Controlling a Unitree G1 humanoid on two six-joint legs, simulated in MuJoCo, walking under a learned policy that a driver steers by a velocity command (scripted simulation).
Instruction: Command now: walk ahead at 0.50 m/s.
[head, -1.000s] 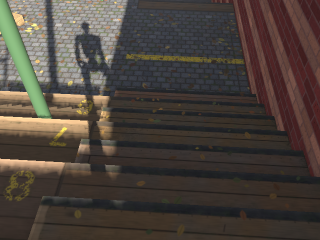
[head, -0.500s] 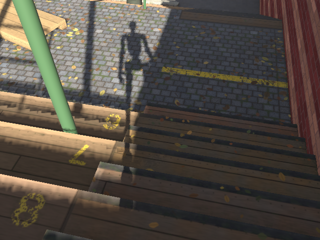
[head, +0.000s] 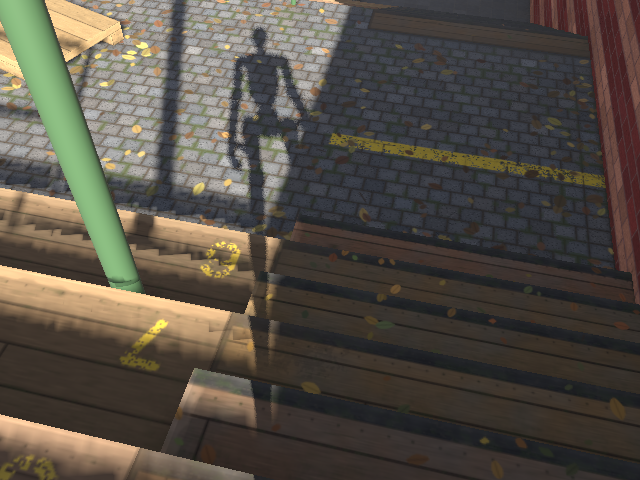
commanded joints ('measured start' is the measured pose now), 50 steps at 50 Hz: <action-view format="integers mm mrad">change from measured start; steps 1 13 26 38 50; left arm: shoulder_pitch -133 -373 -2 -73 -46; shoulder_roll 107 91 306 106 86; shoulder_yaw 27 7 88 -29 -56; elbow -166 -208 -107 -87 -35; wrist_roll -6 41 -7 -30 -24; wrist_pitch -49 7 5 -13 -13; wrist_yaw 23 -12 -22 4 -4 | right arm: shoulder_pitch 287 492 494 140 161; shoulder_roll -76 21 -32 -54 -40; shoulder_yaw -8 60 10 40 49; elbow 39 121 63 -47 -56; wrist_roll -22 -4 74 85 84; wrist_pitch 2 -40 29 -21 -19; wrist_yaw -5 -80 36 34 11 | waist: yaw -126 -136 2 -5 -58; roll -89 8 -164 -59 -40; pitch -15 48 -359 22 50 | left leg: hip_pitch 381 -22 -551 -503 -397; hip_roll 381 175 -49 82 76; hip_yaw -325 -232 -75 -133 -137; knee -72 184 1523 816 820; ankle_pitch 448 247 -825 -237 -308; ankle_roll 295 190 -134 -104 -142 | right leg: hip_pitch -592 -407 902 318 246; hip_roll -131 -156 -401 -125 -143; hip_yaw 14 9 115 -65 -13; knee -80 -1075 -1135 -1301 -1369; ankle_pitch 316 1290 2029 1021 986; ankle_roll -47 9 -307 2 -12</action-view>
